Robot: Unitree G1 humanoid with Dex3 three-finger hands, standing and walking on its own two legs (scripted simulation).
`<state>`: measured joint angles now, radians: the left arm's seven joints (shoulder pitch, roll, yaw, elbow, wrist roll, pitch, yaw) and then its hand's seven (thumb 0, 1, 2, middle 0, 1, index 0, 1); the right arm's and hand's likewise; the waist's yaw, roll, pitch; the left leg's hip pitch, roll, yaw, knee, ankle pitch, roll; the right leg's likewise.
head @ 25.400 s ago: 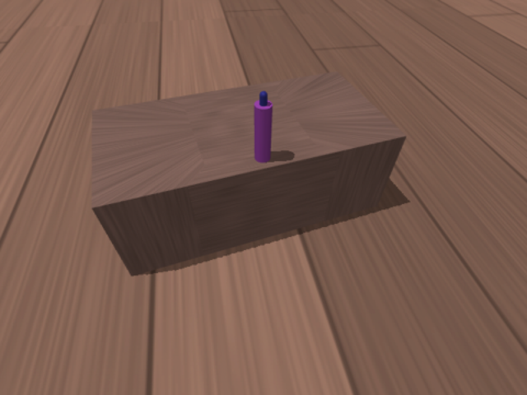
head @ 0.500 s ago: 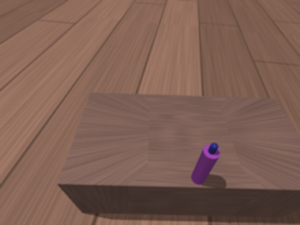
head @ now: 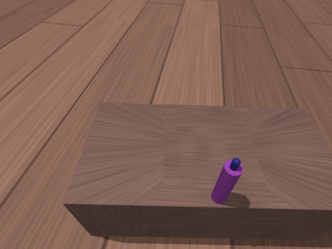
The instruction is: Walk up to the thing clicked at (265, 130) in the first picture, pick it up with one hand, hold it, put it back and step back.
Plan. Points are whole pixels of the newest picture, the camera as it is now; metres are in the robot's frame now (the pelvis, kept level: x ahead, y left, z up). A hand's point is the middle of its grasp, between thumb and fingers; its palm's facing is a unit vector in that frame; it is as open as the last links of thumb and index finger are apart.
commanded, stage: stand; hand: right
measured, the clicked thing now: (226, 180) +0.41 -0.21 -0.19
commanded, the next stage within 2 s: step back in 0.86 s
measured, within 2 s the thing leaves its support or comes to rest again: neither
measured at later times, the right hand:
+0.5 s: hand out of the picture +0.07 -0.25 -0.16, palm faces -0.04 +0.94 -0.34, open 7.3 cm
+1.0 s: hand out of the picture +0.07 -0.27 -0.16, palm faces -0.02 +0.93 -0.36, open 7.3 cm
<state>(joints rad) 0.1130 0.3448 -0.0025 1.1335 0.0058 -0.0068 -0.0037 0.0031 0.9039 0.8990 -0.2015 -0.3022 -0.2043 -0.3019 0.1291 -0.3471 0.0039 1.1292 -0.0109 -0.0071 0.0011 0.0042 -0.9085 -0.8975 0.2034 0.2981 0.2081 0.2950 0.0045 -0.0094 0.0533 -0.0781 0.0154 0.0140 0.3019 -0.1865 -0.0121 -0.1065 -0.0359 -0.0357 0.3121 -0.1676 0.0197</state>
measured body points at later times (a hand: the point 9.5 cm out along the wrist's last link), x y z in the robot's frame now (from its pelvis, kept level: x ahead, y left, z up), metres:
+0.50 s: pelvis +0.00 +0.00 +0.00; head +0.02 +0.00 +0.45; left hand +0.08 +0.30 -0.13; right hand +0.07 -0.30 -0.13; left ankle -0.01 +0.13 -0.75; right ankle +0.00 -0.13 -0.75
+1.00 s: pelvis -0.01 +0.00 -0.01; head +0.03 +0.00 +0.44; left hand +0.08 +0.31 -0.14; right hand +0.07 -0.32 -0.14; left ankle -0.01 +0.13 -0.75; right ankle +0.00 -0.13 -0.75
